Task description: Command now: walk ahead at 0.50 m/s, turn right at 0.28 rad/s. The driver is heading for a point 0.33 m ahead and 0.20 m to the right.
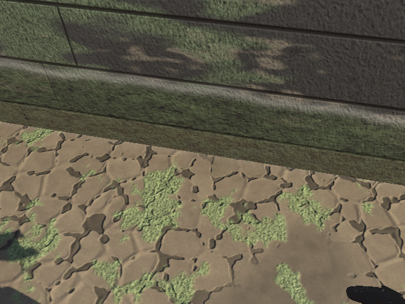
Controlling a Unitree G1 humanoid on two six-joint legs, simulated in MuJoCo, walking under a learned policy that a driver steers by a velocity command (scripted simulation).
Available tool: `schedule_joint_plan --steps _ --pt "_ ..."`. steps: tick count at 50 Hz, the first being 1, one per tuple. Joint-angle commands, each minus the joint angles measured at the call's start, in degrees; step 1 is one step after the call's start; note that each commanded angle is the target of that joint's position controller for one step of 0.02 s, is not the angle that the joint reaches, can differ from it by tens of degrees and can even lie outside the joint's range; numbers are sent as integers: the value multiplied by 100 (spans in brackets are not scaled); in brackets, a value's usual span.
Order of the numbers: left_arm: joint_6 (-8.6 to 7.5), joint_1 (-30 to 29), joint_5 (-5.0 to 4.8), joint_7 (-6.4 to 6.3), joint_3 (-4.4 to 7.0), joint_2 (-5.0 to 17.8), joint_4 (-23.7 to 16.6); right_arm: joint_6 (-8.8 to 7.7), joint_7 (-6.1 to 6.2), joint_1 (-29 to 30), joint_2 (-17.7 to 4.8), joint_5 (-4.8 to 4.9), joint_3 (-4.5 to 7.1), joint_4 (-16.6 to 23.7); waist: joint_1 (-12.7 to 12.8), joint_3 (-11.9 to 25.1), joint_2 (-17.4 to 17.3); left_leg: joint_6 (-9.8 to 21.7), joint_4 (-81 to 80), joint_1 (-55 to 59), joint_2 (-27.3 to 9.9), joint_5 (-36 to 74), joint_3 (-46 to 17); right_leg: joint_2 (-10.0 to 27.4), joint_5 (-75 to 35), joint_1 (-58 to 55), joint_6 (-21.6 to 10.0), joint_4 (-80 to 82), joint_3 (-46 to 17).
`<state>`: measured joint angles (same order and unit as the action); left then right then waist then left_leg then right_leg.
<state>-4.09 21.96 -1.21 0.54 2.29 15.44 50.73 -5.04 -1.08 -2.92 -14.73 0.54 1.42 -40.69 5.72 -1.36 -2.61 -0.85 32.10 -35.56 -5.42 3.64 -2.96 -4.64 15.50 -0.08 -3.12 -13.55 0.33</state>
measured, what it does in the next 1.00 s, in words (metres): walks ahead, turning right: left foot, then right foot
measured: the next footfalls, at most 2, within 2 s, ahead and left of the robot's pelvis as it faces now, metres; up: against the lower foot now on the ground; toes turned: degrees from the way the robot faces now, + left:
left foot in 0.08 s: +0.23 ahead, +0.14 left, +0.00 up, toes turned -3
right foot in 0.60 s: +0.44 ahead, -0.18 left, +0.00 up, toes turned -19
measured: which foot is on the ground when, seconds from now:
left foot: up 0.00-0.06, down 0.08-0.60, up 0.62-0.98, down 1.00-1.00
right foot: down 0.00-0.08, up 0.10-0.58, down 0.60-1.00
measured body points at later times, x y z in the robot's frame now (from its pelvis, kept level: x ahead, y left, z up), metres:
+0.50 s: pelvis +0.26 +0.01 +0.00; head +0.29 +0.00 +0.45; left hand +0.51 +0.20 -0.09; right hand +0.22 -0.28 -0.13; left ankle +0.19 +0.14 -0.74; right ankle +0.39 -0.17 -0.70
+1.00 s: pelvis +0.39 -0.07 -0.01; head +0.41 -0.07 +0.44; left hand +0.62 +0.13 -0.11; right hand +0.43 -0.36 -0.12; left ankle +0.48 +0.07 -0.74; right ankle +0.41 -0.16 -0.74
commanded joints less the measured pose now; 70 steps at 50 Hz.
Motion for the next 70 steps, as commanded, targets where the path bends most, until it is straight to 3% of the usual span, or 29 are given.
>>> schedule_joint_plan --steps 1,3,4,5,6,7,8,9,11,16,22,26,28,29,30,31,32,33,34,36,39,45,48,50,51,53,54,58,70 --pt "59 192 -25 -89 261 1066 -169 -183 -87 515 -601 22 157 557 -213 -186 611 99 -434 264 219 -350 7 1772 -1823 -23 -781 -109 -1199" --pt "104 19 -11 -109 281 1120 -202 -227 -61 -201 -829 14 271 381 -665 196 732 295 -705 1416 404 -672 178 1618 -2723 58 -609 -861 -1164" --pt "94 -14 50 -101 212 946 -261 -241 -6 -1049 -1123 -30 403 176 -1056 854 646 519 -566 2817 203 -541 70 1272 -2802 548 -426 -1924 -955" --pt "73 -55 207 -98 68 522 -494 -206 66 -2105 -1571 -115 516 73 -1414 1898 -122 865 -313 4570 -1001 -445 -1141 739 -1126 1704 -182 -3799 -608" --pt "-36 774 4 -68 -47 58 -591 -133 26 -2135 -1735 -148 547 -28 -931 2536 -1804 1631 -1029 5980 -2023 -1713 -3600 93 1855 3668 71 -5400 -540" --pt "-53 465 -134 -84 112 755 -475 -116 28 -1943 -1058 -110 394 85 -1130 1958 -969 1433 -1338 5531 -1830 -2380 -3480 444 1690 4204 94 -5991 -959" --pt "-42 -43 -182 -91 202 968 -600 -113 51 -1624 -798 -70 314 96 -1122 1178 -566 1205 -1422 4791 -1645 -2181 -2499 659 1126 4388 93 -6021 -833" --pt "-17 -251 -133 -113 203 861 -633 -118 42 -1294 -708 -84 277 86 -949 781 -174 1116 -1593 4051 -1399 -1604 -1888 888 667 4166 150 -5871 -725" --pt "96 -254 -72 -88 240 664 -679 -152 35 -933 -552 -137 250 20 -651 342 -360 1048 -1997 3142 -1070 -1062 -1009 1160 165 3719 216 -5490 -716" --pt "311 -590 -20 -64 219 390 -965 -238 76 -859 -735 -127 368 -215 -527 -34 -136 1213 -2456 2780 -1044 -208 65 1282 -505 3965 372 -4810 -664" --pt "237 -1718 21 145 116 277 -1428 -120 186 -1156 -1126 -64 484 -424 -914 -297 8 1074 -2519 3176 -1076 -207 923 1192 -1586 3888 267 -2963 -197" --pt "144 -2132 80 235 120 337 -1761 75 236 -1336 -1348 75 551 -602 -861 -370 -77 838 -1865 3691 -1125 1550 1146 838 -1148 3528 58 -2135 102" --pt "96 -1513 153 270 268 663 -1612 143 275 -1195 -1448 80 574 -575 -454 153 -318 615 -911 3866 -1003 2974 1249 489 -970 2596 -156 -1909 241" --pt "57 -705 156 259 404 906 -1357 191 298 -1121 -1319 64 516 -564 -2 605 -169 430 23 3637 -745 2955 1371 254 -1594 1493 -315 -1440 289" --pt "78 -118 179 150 521 1225 -1189 170 292 -1177 -1086 -31 411 -462 274 1042 215 148 1196 2692 -415 1697 1434 586 -3062 69 -441 -1420 -185" --pt "137 -105 306 -2 512 1683 -1153 131 179 -1755 -298 -385 150 -331 -354 1624 2008 -220 3262 535 326 -3991 1378 2056 -6766 -2017 -1107 -2262 -1960" --pt "102 5 357 0 434 1458 -1368 82 84 -2230 -554 -166 87 -588 -137 3171 1498 -306 4538 170 617 -4687 36 3001 -6193 -2543 -2087 -1733 -3536" --pt "103 -218 313 24 403 1248 -1446 63 57 -1606 -1084 104 247 -555 83 2743 817 -209 4582 3 317 -4141 -250 2597 -5435 -2013 -1866 -1395 -2874" --pt "76 -676 176 38 355 1111 -1379 87 101 -1169 -1017 118 213 -395 -107 1806 727 -176 4221 -326 78 -3629 -53 2333 -4729 -1187 -1574 -1186 -2266" --pt "64 -1360 162 40 216 757 -1344 269 284 -1035 -987 -79 221 -451 -527 1038 434 -251 3590 419 -207 -3001 -103 2032 -4055 512 -1258 -683 -1758" --pt "23 -1804 282 90 195 758 -1237 486 398 -1471 -733 -57 177 -566 -886 877 678 -315 2753 1451 -120 -2686 11 1736 -3426 1646 -1174 -237 -1078" --pt "136 -1895 243 28 184 856 -981 521 413 -776 -692 -137 114 -526 -631 562 970 -352 792 1995 40 -1776 120 1469 -177 1970 -930 116 -958" --pt "202 -1926 214 14 75 650 -826 436 360 -706 -630 -183 93 -593 -723 400 763 -238 -398 2525 153 -1396 211 1328 548 2005 -631 -169 -990" --pt "164 -1641 258 12 -76 337 -645 364 383 -622 -868 -271 81 -517 -646 483 473 14 -1007 2963 -360 -662 -331 984 552 2025 -126 -506 -875" --pt "156 -1313 267 0 -49 359 -612 356 388 -376 -1302 -190 185 -581 -244 352 -154 209 -845 2493 -405 -1013 -373 568 266 1883 63 -585 -440" --pt "226 -1677 257 -85 -24 591 -569 279 289 -318 -754 -219 52 -674 -470 337 -240 109 -1077 1857 -109 -1721 -164 568 -349 1122 136 -838 -343" --pt "274 -1715 223 -131 -30 586 -522 227 245 -288 -717 -245 25 -736 -470 356 -272 6 -1065 1907 -45 -1471 -91 611 -526 1051 71 -871 -374" --pt "278 -1750 161 -196 0 695 -365 105 274 -384 -744 -169 -26 -911 -547 411 -168 -49 -940 2262 12 -888 -42 690 -1040 1047 -3 -837 -452" --pt "305 -1864 162 -152 32 754 160 157 289 -306 -859 -154 -116 -1282 -589 480 233 107 -1014 2550 118 -571 32 700 -1567 832 146 -807 -398"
